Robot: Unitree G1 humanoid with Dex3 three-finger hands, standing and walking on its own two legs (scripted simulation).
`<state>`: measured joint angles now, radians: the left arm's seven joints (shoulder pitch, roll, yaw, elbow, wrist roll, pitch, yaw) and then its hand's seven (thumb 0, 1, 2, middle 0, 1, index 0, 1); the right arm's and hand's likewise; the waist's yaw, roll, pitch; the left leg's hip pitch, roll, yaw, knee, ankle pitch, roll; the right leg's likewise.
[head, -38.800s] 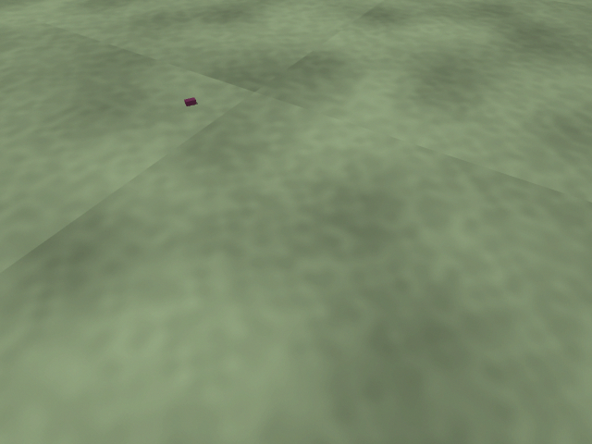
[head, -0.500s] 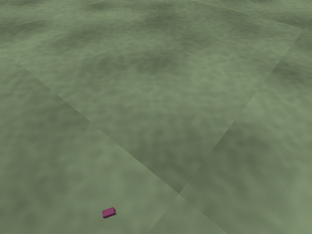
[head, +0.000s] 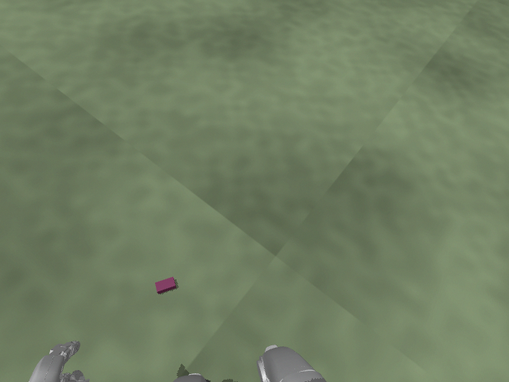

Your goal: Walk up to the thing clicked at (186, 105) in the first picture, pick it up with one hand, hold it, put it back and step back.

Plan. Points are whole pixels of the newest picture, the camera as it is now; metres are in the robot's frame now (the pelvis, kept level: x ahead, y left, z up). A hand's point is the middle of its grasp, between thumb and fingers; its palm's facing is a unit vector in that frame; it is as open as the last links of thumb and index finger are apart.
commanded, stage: step back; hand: left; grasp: from above
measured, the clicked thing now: (165, 285) +0.48 +0.25 -0.75
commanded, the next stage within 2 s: none
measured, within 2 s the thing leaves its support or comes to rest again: neither
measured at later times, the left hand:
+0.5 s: hand out of the picture -0.02 +0.23 -0.13, palm faces -0.04 -0.90 -0.42, open 7.4 cm
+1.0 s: hand out of the picture -0.20 +0.23 -0.16, palm faces -0.02 -0.92 -0.39, open 7.4 cm
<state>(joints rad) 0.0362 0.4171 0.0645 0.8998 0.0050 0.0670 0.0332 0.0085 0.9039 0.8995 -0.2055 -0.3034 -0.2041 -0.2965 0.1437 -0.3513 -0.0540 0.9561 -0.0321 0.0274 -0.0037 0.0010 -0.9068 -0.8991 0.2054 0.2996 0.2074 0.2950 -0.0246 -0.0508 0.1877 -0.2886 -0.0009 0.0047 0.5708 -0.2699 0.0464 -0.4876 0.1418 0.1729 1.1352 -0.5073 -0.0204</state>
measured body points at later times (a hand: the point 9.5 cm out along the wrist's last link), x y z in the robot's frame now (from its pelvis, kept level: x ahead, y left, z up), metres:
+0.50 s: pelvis -0.13 -0.04 +0.00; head -0.08 -0.06 +0.44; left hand -0.01 +0.27 -0.10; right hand -0.05 -0.36 -0.13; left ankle -0.15 +0.10 -0.65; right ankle -0.10 -0.14 -0.73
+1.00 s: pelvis -0.29 -0.05 -0.01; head -0.23 -0.03 +0.43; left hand -0.20 +0.28 -0.14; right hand -0.17 -0.36 -0.11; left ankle -0.21 +0.08 -0.73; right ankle -0.34 -0.19 -0.70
